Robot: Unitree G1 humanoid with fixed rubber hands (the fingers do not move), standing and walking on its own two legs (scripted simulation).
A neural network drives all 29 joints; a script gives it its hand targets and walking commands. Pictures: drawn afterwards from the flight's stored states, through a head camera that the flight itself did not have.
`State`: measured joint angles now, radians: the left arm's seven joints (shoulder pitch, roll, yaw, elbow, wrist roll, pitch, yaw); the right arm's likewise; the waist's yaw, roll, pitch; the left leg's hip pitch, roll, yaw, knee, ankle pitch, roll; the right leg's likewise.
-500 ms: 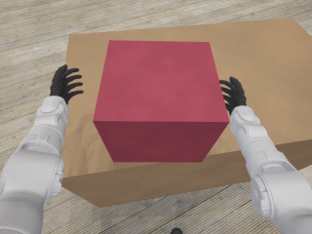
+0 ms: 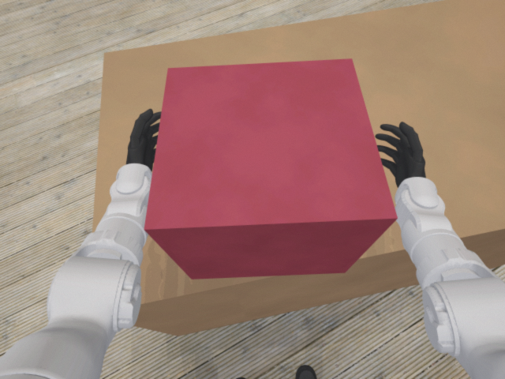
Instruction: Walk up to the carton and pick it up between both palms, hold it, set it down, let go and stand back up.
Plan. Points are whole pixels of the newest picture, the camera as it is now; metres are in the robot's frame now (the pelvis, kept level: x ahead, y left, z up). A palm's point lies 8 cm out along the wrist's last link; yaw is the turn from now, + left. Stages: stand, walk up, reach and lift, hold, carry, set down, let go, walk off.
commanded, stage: reach and lift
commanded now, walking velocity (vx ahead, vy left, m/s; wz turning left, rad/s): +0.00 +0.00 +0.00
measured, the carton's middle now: (264, 179) +0.43 +0.02 +0.01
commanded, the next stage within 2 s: none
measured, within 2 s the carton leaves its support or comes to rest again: neither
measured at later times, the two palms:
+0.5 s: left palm (142, 163) +0.41 +0.19 +0.09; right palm (405, 151) +0.43 -0.19 +0.09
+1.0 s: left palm (147, 172) +0.42 +0.20 +0.05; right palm (398, 168) +0.41 -0.18 +0.07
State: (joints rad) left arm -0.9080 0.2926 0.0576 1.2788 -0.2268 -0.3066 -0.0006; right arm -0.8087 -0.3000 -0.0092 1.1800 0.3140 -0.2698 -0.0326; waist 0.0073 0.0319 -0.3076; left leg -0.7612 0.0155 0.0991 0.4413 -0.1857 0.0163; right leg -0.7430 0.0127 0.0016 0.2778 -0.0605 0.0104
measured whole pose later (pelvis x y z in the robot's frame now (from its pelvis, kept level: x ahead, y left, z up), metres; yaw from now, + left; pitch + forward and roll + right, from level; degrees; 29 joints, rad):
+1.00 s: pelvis -0.03 -0.03 +0.01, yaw +8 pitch +26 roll +0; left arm -0.98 0.28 0.29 1.36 0.04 -0.36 -0.04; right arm -0.85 -0.01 -0.54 0.95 -0.37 -0.15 0.04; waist -0.14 -0.01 -0.24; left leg -0.67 -0.01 -0.04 0.28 -0.06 0.00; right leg -0.66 -0.01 -0.13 0.22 -0.02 -0.03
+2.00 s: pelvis -0.02 -0.02 +0.01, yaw +7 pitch +24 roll -1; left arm -0.89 0.21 0.25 1.43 0.01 -0.55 -0.01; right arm -0.72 -0.08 -0.46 1.11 -0.29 -0.53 -0.03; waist -0.08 0.01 -0.28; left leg -0.61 -0.02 -0.03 0.31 -0.11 0.01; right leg -0.57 -0.01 -0.12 0.20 -0.04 -0.01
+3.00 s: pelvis +0.00 -0.01 +0.02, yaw +6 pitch +12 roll -1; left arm -0.49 0.10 0.12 1.02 0.00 -0.39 0.01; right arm -0.30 -0.11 -0.10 0.88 0.02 -0.50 -0.12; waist -0.10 -0.02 -0.24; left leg -0.34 -0.01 -0.01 0.28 -0.16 0.02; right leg -0.30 0.00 -0.09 0.15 -0.06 0.00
